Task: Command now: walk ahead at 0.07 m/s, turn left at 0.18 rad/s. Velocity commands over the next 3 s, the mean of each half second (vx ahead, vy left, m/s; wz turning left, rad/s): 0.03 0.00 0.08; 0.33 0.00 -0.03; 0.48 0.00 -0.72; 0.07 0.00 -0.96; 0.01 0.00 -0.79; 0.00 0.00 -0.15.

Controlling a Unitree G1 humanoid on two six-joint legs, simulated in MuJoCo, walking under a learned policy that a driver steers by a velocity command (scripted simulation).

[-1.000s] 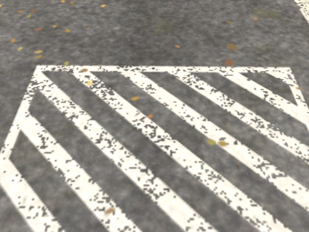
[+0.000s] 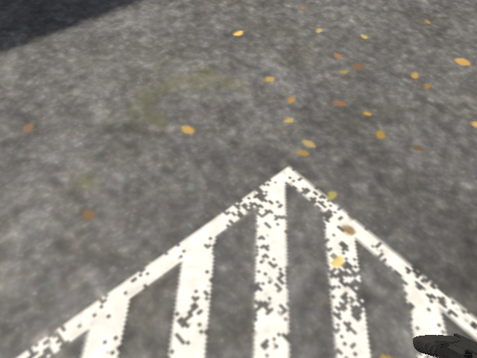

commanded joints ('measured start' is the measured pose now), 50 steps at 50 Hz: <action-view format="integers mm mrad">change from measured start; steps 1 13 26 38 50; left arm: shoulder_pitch -22 -15 3 134 -66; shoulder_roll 103 93 22 156 -54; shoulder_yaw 17 9 -19 37 10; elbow -76 -13 49 135 -6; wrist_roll -3 18 12 -27 17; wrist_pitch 9 23 -7 -24 -49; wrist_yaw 8 5 16 33 -15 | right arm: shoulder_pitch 16 42 67 -58 435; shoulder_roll -141 -66 -57 -60 -214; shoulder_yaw -40 -32 -58 -70 -102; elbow -49 54 165 191 317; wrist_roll -18 -1 12 65 -47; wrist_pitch -29 -45 -34 -90 -126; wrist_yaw -4 4 -28 -14 3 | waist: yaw -64 -82 -53 16 -209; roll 207 -77 22 -180 245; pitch -141 -111 -71 148 -86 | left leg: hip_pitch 178 126 196 -259 529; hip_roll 291 25 34 44 469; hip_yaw -344 -60 -61 28 -705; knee -268 -119 -88 273 -488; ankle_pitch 143 -49 157 -249 -838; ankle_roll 244 7 -10 6 121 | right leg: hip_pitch -151 58 38 127 -618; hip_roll -17 -71 -27 -363 54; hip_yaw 102 155 125 627 230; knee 250 -209 -221 -568 626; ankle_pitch -178 148 158 -541 -58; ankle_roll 35 -66 -45 -292 -168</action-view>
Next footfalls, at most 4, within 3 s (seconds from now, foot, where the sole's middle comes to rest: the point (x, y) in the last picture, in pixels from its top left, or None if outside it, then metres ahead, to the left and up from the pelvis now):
0.22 right None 0.05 -0.15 -0.77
0.96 left None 0.18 0.14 -0.77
1.38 right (277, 347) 0.50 -0.09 -0.77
1.84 left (242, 282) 0.69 0.02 -0.77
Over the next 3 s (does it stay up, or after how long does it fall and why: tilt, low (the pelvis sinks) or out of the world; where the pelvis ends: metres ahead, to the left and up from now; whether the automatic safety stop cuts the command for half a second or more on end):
stays up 0.53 -0.01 0.00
